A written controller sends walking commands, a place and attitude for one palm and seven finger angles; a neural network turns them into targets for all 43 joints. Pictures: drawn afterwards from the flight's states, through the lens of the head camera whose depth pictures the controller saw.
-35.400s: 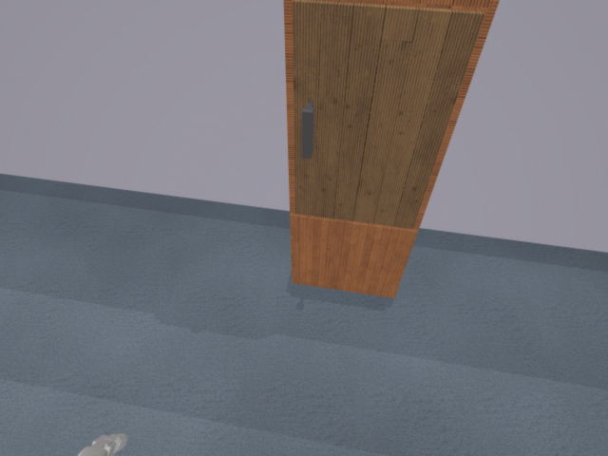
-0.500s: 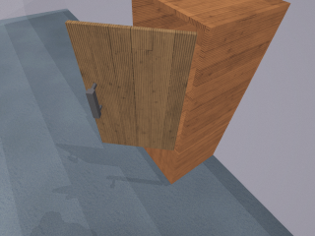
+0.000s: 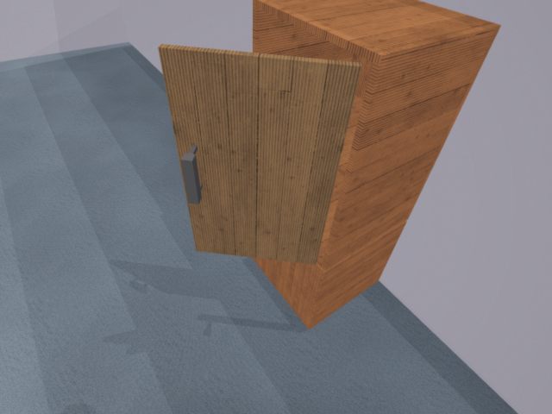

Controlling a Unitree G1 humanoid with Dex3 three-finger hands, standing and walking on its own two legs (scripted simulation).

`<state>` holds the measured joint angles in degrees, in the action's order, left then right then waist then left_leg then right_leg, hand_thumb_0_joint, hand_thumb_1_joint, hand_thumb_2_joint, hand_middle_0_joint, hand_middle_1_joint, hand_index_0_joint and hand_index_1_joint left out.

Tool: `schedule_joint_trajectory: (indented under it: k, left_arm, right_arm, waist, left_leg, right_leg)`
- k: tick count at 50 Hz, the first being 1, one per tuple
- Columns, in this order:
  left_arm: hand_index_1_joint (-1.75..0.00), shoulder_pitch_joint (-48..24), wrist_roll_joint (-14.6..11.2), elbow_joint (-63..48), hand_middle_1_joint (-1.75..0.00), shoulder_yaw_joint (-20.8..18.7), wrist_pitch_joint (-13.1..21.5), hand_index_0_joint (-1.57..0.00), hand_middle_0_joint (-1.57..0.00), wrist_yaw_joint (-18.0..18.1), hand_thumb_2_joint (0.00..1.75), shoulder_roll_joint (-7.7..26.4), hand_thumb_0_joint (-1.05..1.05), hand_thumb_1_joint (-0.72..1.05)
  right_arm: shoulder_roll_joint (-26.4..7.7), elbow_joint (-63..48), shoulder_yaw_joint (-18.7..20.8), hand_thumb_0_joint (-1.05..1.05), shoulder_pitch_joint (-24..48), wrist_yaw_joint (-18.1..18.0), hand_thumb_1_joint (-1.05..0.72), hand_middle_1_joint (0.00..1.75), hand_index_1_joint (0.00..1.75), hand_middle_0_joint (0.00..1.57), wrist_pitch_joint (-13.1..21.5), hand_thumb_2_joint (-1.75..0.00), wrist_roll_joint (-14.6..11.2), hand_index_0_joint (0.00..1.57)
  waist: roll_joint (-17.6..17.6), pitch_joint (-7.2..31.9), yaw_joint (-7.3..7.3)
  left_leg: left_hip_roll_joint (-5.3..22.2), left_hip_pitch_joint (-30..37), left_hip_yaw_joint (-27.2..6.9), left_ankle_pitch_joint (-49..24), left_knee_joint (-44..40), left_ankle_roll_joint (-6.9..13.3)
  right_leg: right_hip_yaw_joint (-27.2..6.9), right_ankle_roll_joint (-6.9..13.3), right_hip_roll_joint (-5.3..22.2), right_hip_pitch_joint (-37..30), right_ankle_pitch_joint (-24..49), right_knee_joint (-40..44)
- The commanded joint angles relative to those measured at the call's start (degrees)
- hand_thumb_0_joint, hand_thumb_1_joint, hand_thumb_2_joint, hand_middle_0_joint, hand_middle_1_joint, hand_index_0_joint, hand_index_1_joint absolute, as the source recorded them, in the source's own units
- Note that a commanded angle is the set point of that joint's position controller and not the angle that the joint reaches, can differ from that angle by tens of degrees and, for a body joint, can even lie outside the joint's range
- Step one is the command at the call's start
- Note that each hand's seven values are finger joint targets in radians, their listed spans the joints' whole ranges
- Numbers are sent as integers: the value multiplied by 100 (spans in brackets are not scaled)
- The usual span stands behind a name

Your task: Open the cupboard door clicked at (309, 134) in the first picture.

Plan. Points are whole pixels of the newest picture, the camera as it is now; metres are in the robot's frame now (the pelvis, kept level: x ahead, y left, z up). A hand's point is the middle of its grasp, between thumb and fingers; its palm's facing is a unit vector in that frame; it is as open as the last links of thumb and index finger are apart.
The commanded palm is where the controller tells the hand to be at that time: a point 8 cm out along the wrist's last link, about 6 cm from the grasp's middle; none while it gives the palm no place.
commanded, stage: look again from close up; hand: left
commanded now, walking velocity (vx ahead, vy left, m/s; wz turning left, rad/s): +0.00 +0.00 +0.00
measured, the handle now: (194, 174) +0.61 +0.23 -0.02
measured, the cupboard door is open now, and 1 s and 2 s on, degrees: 49 49 49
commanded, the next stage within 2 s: shuffle to correct the standing spot in 0.14 s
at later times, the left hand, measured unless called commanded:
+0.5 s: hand out of the picture -0.14 +0.19 -0.17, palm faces +0.10 -0.98 -0.15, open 7.4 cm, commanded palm none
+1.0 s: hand out of the picture +0.06 +0.20 -0.15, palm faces -0.08 -0.98 -0.18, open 7.3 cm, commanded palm none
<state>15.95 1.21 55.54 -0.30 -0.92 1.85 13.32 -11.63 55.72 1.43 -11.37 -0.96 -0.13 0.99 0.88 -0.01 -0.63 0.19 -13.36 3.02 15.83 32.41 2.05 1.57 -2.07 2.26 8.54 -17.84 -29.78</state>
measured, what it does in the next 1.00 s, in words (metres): lifts its right foot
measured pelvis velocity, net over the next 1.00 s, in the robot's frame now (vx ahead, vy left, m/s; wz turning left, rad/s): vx -0.03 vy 0.04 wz -0.10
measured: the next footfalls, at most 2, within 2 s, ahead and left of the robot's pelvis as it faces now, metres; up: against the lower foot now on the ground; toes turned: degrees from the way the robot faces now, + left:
right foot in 1.02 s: +0.01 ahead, -0.10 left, +0.00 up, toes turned -11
left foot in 1.34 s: +0.16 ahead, +0.17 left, +0.00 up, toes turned +3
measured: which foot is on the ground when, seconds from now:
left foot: down 0.00-1.00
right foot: down 0.00-0.54, up 0.56-1.00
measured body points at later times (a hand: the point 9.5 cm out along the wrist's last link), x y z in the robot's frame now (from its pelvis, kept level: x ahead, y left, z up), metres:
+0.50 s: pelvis -0.05 +0.03 +0.00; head -0.06 +0.05 +0.45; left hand -0.14 +0.24 -0.16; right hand -0.06 -0.21 -0.15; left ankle +0.01 +0.10 -0.72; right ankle -0.02 -0.14 -0.73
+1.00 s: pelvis -0.03 +0.04 +0.01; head -0.05 +0.03 +0.46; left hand +0.06 +0.26 -0.13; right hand -0.12 -0.15 -0.15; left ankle +0.00 +0.10 -0.73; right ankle -0.03 -0.09 -0.72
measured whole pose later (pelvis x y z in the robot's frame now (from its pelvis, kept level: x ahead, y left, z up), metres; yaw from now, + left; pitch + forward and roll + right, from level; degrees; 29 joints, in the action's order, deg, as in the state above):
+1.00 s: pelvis -0.03 +0.04 +0.01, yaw -6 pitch -1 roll +0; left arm 13.9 1.6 55.8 -3.4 -1.0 -0.1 7.4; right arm -6.4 64.1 2.1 -24.4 -1.2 1.1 2.0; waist -1.9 1.3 3.3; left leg -1.5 -10.1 10.7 9.0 19.3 5.8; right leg 4.9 1.5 3.5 14.2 -20.2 -29.8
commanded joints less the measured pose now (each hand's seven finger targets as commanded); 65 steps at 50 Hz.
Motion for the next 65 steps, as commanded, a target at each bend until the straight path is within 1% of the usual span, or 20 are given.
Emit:
schedule_joint_trajectory:
  k: [1,12,18,20,23,25,26,27,28,29,31,34,41,49,50,52,53,57,62,65]
  left_arm:
    - [-30,272,8,-225,-30,-70,68,-20,-20,21,90,532,0,90]
    - [-30,952,59,65,-30,-77,57,-20,-20,11,90,188,0,90]
    - [-30,1503,80,321,-30,-172,11,-20,-20,3,90,113,0,90]
    - [-30,1503,48,364,-30,-241,29,-20,-20,-9,90,178,0,90]
    - [-30,665,15,187,-30,-394,13,-20,-20,6,90,329,0,90]
    - [-30,128,24,23,-30,-409,13,-20,-20,7,90,250,0,90]
    - [-30,223,15,-10,-30,-355,-12,-20,-20,-30,90,44,0,90]
    - [-30,490,-28,-76,-30,-315,-19,-20,-20,-56,90,-310,0,90]
    - [-30,372,4,-166,-30,-326,6,-20,-20,-51,90,-325,0,90]
    - [-30,639,23,12,-30,-340,-28,-20,-20,-63,90,-273,0,90]
    - [-30,1104,56,277,-30,-361,-13,-20,-20,-138,90,-362,0,90]
    - [-30,1021,39,298,-30,-342,-7,-20,-20,-153,90,-431,0,90]
    - [-30,78,43,-110,-30,-295,-2,-20,-20,-169,90,-479,0,90]
    - [-30,692,24,53,-30,-351,87,-20,-20,-148,90,-445,0,90]
    - [-30,967,26,165,-30,-382,122,-20,-20,-99,90,-298,0,90]
    - [-30,1416,41,263,-30,-509,172,-20,-20,15,90,318,0,90]
    - [-30,1317,6,212,-30,-545,222,-20,-20,56,90,309,0,90]
    - [-30,387,13,-41,-30,-454,434,-20,-20,39,90,36,0,90]
    - [-30,456,82,75,-30,-499,409,-20,-20,-54,90,351,0,90]
    - [-30,620,53,159,-30,-459,297,-20,-20,-109,90,211,0,90]
  right_arm:
    - [-751,-261,113,0,-159,8,-90,30,30,20,66,-90,7,20]
    - [-668,-148,184,0,-436,31,-90,30,30,20,-21,-90,1,20]
    - [-493,39,172,0,-639,36,-90,30,30,20,-174,-90,37,20]
    - [-331,107,170,0,-817,26,-90,30,30,20,-186,-90,24,20]
    - [-42,322,233,0,-1564,-15,-90,30,30,20,-209,-90,52,20]
    - [-7,484,235,0,-2135,-27,-90,30,30,20,-151,-90,18,20]
    - [-143,493,230,0,-2310,-36,-90,30,30,20,-56,-90,48,20]
    - [-602,467,296,0,-2366,-89,-90,30,30,20,39,-90,115,20]
    - [-756,384,317,0,-2016,-145,-90,30,30,20,81,-90,78,20]
    - [-538,292,231,0,-1414,-124,-90,30,30,20,108,-90,53,20]
    - [-433,143,175,0,-908,-87,-90,30,30,20,209,-90,49,20]
    - [-296,332,162,0,-1212,-127,-90,30,30,20,306,-90,24,20]
    - [-272,633,191,0,-1798,-150,-90,30,30,20,267,-90,89,20]
    - [-316,660,224,0,-1440,-72,-90,30,30,20,161,-90,95,20]
    - [-169,657,199,0,-1356,-44,-90,30,30,20,165,-90,55,20]
    - [133,350,141,0,-1005,13,-90,30,30,20,144,-90,17,20]
    - [-100,234,211,0,-648,72,-90,30,30,20,128,-90,94,20]
    - [107,335,258,0,-1147,197,-90,30,30,20,23,-90,86,20]
    - [158,74,217,0,-946,226,-90,30,30,20,114,-90,25,20]
    - [-104,259,231,0,-1641,157,-90,30,30,20,234,-90,47,20]
  waist:
    - [-243,-681,40]
    - [-360,-401,-15]
    - [42,-801,-71]
    - [395,-757,18]
    - [1004,-364,553]
    - [669,-350,851]
    - [-366,-681,814]
    - [-1926,-934,648]
    - [-1639,-1327,482]
    - [-1253,-1258,116]
    - [-595,-868,-167]
    - [-411,-673,-34]
    - [-400,-734,309]
    - [-170,-353,-15]
    - [44,-358,-133]
    - [1576,-744,-343]
    - [957,-968,-333]
    - [443,-715,291]
    - [651,-706,194]
    - [-229,-357,401]
  left_leg:
    - [520,-482,-702,234,-1228,49]
    - [608,-841,-1050,1591,-1891,82]
    - [220,-1054,-680,2054,-1367,0]
    - [0,-783,-316,1512,-595,-59]
    - [-164,613,219,696,1118,-158]
    - [83,1161,-85,909,483,-78]
    - [490,912,-826,1930,-919,73]
    - [1664,607,-2436,3337,-2426,274]
    - [2115,-235,-2894,3369,-2965,506]
    - [2008,-822,-2615,3134,-3023,459]
    - [1714,-1349,-1827,2528,-2944,469]
    - [1474,-464,-1327,1634,-2792,494]
    - [1694,294,-1361,1608,-2873,769]
    - [1185,-463,-749,1666,-2218,389]
    - [949,-1101,-552,1582,-1683,250]
    - [87,-2842,535,1436,597,-135]
    - [347,-2802,74,1211,1608,-59]
    - [577,-2051,-73,83,2364,-164]
    - [495,-925,245,46,737,-253]
    - [261,687,377,-184,-332,-307]
  right_leg:
    - [-241,261,246,475,23,759]
    - [-8,183,127,282,-185,599]
    - [-477,391,220,749,-1869,1089]
    - [-917,578,462,1032,-2058,1367]
    - [-1331,840,1064,2416,-2388,1983]
    - [-955,647,737,2839,-2080,1240]
    - [-637,507,149,2998,-1906,-79]
    - [251,306,-553,3257,-1355,-1926]
    - [-299,386,-153,3080,-951,-2846]
    - [-525,435,98,2762,-426,-3351]
    - [-294,395,139,2066,145,-3736]
    - [-162,257,218,2333,433,-3270]
    - [139,266,305,2129,-184,-1384]
    - [631,409,-67,-267,-62,756]
    - [263,547,179,-973,-141,1022]
    - [-2336,1407,2089,-1362,-2324,2201]
    - [-2484,1605,2288,-589,-2400,2550]
    - [-849,1104,1534,228,-674,2306]
    - [-259,957,1379,705,-250,1851]
    - [109,693,886,1304,-662,562]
